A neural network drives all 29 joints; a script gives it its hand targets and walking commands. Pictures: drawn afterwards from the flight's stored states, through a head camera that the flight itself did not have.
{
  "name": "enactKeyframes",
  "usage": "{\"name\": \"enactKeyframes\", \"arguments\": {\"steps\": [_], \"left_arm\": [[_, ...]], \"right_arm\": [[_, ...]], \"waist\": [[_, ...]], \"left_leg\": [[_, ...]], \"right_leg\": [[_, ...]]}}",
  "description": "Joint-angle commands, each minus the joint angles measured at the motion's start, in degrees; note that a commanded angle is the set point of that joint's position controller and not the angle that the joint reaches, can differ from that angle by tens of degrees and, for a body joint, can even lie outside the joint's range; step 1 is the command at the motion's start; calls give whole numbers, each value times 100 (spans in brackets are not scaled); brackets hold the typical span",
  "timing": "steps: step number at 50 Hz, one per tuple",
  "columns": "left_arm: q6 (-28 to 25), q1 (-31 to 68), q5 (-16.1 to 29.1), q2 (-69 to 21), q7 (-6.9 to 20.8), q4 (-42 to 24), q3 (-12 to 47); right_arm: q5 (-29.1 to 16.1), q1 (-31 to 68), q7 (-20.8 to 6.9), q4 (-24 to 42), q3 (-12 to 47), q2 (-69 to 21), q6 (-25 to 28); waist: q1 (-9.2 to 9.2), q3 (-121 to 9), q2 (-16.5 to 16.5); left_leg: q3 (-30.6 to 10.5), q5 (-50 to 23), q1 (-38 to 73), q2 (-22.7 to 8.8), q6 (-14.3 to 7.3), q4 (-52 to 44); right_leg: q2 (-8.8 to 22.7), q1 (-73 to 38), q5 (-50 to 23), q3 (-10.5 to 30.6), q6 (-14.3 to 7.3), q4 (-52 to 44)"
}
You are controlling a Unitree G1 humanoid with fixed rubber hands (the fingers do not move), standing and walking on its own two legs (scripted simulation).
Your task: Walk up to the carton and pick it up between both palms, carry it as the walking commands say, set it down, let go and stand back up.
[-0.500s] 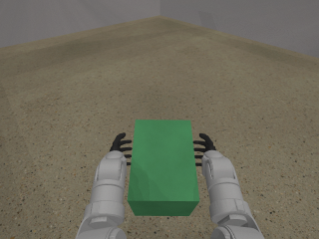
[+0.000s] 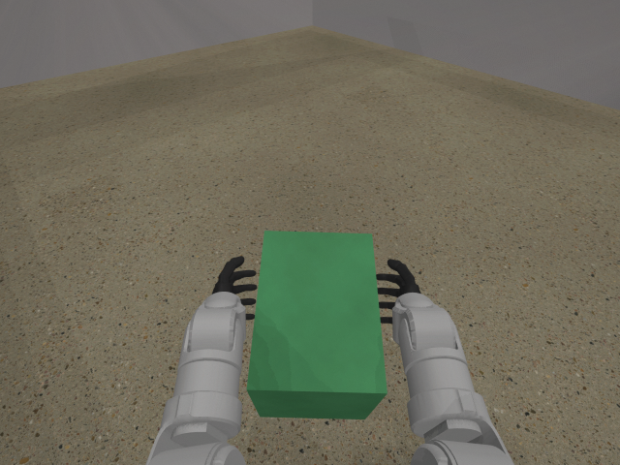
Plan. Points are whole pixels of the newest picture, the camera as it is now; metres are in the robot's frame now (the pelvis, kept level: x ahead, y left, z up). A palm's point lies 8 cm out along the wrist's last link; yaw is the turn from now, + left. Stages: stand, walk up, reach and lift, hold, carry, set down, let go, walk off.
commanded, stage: hold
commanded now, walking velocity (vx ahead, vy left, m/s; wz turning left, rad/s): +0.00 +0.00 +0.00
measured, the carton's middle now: (315, 326) +0.33 +0.00 -0.03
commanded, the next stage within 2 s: carry in 0.58 s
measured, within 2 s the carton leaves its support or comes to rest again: neither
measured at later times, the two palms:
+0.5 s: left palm (224, 307) +0.30 +0.13 +0.06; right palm (409, 310) +0.30 -0.13 +0.06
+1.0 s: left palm (266, 294) +0.31 +0.07 +0.08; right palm (450, 302) +0.30 -0.18 +0.08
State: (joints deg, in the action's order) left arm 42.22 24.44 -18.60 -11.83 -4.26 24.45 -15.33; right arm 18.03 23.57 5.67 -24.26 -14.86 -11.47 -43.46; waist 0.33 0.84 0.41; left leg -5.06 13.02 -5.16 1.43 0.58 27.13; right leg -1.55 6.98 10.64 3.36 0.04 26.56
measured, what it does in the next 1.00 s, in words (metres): stands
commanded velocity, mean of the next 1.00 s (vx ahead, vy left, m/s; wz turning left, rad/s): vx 0.00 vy -0.09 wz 0.00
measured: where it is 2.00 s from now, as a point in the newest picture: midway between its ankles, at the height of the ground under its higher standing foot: outside the picture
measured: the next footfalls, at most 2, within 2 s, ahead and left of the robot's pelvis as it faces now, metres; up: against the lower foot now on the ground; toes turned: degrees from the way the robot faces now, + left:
left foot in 1.32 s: +0.00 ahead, +0.05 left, +0.00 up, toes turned +9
right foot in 1.62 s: +0.03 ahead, -0.27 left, +0.00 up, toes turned -5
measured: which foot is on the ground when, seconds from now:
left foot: down 0.00-1.00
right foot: down 0.00-1.00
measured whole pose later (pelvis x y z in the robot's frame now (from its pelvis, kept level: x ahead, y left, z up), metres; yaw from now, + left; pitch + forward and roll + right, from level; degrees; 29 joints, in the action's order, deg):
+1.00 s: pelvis +0.00 -0.04 -0.02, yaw -1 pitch +4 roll +0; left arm 61.2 20.2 -8.1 -10.3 -14.6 -7.3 -3.8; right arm 6.0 18.9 15.2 8.0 -3.9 -9.9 -62.4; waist -1.9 -4.3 -0.7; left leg -3.0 17.5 -26.6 -3.8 4.0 40.0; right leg -3.3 28.7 14.1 -2.0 -3.5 38.7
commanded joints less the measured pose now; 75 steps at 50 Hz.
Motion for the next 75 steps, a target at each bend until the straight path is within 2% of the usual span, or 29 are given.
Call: {"name": "enactKeyframes", "arguments": {"steps": [1,13,28,29,31,33,35,37,39,43,46,48,51,52,53,54,55,56,58,62,64,65,66,67,68,69,70,72,75], "left_arm": [[-176,2693,1654,-6182,1554,40,2741],[-135,2408,1735,-6212,1536,-139,2894],[-144,2555,1729,-6196,1562,-44,2840],[-97,2487,1751,-6008,1479,-84,2904],[-59,2678,1874,-6104,1384,-304,3073],[50,2857,2072,-6186,1305,-619,3389],[227,2898,2370,-6307,1229,-1074,3809],[433,2773,2599,-6337,1145,-1493,4139],[653,2622,2751,-6315,1020,-1969,4363],[1250,2010,2892,-6154,713,-2765,4494],[1658,1469,2839,-6041,485,-3092,4341],[1901,1229,2891,-5957,328,-3469,4234],[2157,995,2969,-5909,166,-3926,4185],[2213,964,3002,-5913,135,-4021,4177],[2254,1035,3060,-5908,116,-4111,4182],[2287,1119,3126,-5911,111,-4193,4192],[2303,1136,3147,-5843,103,-4252,4153],[2322,955,3139,-5838,90,-4222,4087],[2359,664,3093,-5895,49,-4274,3935],[2379,742,3111,-5750,-32,-4469,3917],[2428,686,3133,-5669,-69,-4411,3936],[2451,657,3138,-5646,-88,-4346,3946],[2474,681,3134,-5640,-106,-4277,3961],[2531,655,3111,-5686,-81,-4350,4026],[2512,880,3107,-5744,-74,-4373,4031],[2517,983,3140,-5805,-67,-4342,4078],[2513,1082,3227,-5894,-41,-4381,4153],[2491,1200,3304,-5964,-12,-4371,4236],[2477,1189,3337,-5980,-34,-4422,4253]], "right_arm": [[-1694,3041,-1581,238,2793,-6155,287],[-1786,2825,-1611,526,2973,-6068,252],[-1797,2998,-1632,458,2950,-6081,261],[-1751,3236,-1604,479,2993,-5934,294],[-1888,3390,-1538,705,3233,-6027,231],[-2005,3389,-1428,924,3343,-6065,141],[-2156,3214,-1292,1340,3515,-6093,0],[-2272,2943,-1164,1677,3678,-6107,-204],[-2453,2729,-1044,2086,3891,-6131,-449],[-2921,2397,-781,3076,4334,-6069,-1092],[-3197,2290,-667,3581,4465,-5941,-1556],[-3286,1780,-563,3869,4510,-6015,-1766],[-3338,1526,-398,4275,4435,-5931,-1999],[-3334,1514,-355,4388,4414,-5909,-2059],[-3323,1505,-316,4471,4380,-5893,-2110],[-3312,1469,-278,4543,4344,-5881,-2146],[-3300,1475,-249,4689,4325,-5824,-2181],[-3294,1603,-222,4845,4279,-5669,-2208],[-3390,1529,-208,4898,4238,-5673,-2244],[-3343,1265,-127,4805,4087,-5603,-2290],[-3218,1080,-87,4669,3923,-5505,-2332],[-3151,965,-82,4565,3843,-5476,-2348],[-3079,881,-84,4462,3746,-5409,-2355],[-3010,722,-86,4337,3664,-5384,-2337],[-3066,905,-112,4406,3708,-5476,-2332],[-3012,916,-124,4401,3653,-5496,-2333],[-2979,917,-142,4403,3633,-5557,-2322],[-2932,966,-159,4457,3593,-5566,-2265],[-2954,1067,-141,4599,3550,-5520,-2235]], "waist": [[-2,-1386,-35],[-8,-1375,-2],[-4,-1306,-14],[26,-1043,-244],[-24,-1343,-66],[-49,-1636,260],[-36,-1897,510],[-33,-2131,622],[-65,-2392,514],[-113,-2695,-387],[-133,-2652,-583],[-164,-2627,-203],[-106,-2495,1035],[-58,-2409,1231],[-23,-2339,1044],[-5,-2305,410],[-36,-2316,-881],[15,-2443,-1397],[26,-2592,-627],[26,-2705,-811],[-37,-2719,-789],[-91,-2725,-578],[-151,-2659,53],[-156,-2367,1585],[-74,-2256,1456],[-56,-2201,943],[-56,-2091,675],[-62,-1968,922],[-117,-2053,1281]], "left_leg": [[8,-365,-272,270,-153,-594],[-33,-576,-225,262,-130,-638],[-7,-241,-370,266,-141,-638],[-336,1016,-1254,-719,-179,-387],[-642,965,-1138,-931,-224,-473],[-962,760,-1212,-1288,-303,-661],[-1139,-43,-1219,-1575,-413,-593],[-852,-819,-1164,-1518,-429,-221],[-403,-1022,-1122,-1283,-288,253],[234,-277,-1664,-770,-82,1392],[563,332,-1576,-637,-113,1372],[226,-318,-1289,-916,-189,1132],[-917,-1281,-1169,-1885,-457,290],[-1025,-1311,-1306,-2051,-516,177],[-792,-1131,-1654,-1933,-443,274],[-185,-504,-2193,-1474,-204,734],[629,634,-2759,-753,93,1723],[1037,1832,-2934,-470,249,2571],[849,1823,-2619,-550,179,3057],[1065,1564,-2063,-458,23,1855],[1211,962,-1339,-408,-79,523],[944,419,-640,-716,-106,-82],[93,-136,195,-1487,-215,-465],[-1679,-1960,495,-3111,-789,-587],[-1766,-3149,345,-3416,-1198,-474],[-1348,-3149,141,-3131,-1148,-386],[-872,-2787,13,-2853,-971,-378],[23,-3033,-130,-2287,-620,-254],[332,-3195,-159,-2074,-457,-124]], "right_leg": [[-265,-723,-260,88,37,-426],[-305,-802,-465,86,32,-445],[-302,-713,-131,71,31,-450],[892,693,1204,395,-166,-542],[754,1100,1380,324,-152,-302],[543,1073,884,-4,-66,222],[403,954,336,-249,-37,587],[404,892,89,-326,-75,481],[542,767,-696,-205,-170,412],[1140,471,-1445,484,-548,189],[1246,868,-1513,472,-750,230],[976,1232,-1116,145,-563,563],[299,1672,242,-434,-86,1181],[182,1579,910,-509,-33,1082],[225,1218,960,-375,-63,752],[445,641,667,17,-154,59],[1216,284,-415,984,-393,-576],[1846,284,-1431,1417,-730,-687],[1635,370,-1628,1015,-889,-520],[1253,271,-1688,460,-839,-359],[1146,458,-1665,278,-725,-204],[1056,938,-1504,181,-631,65],[826,1851,-931,-23,-427,667],[326,3166,734,-598,17,1594],[200,3428,1821,-487,33,2734],[311,3316,1663,-272,71,3223],[393,3269,1404,-234,102,3292],[325,3010,1099,-446,123,2868],[142,2466,1133,-829,182,1966]]}}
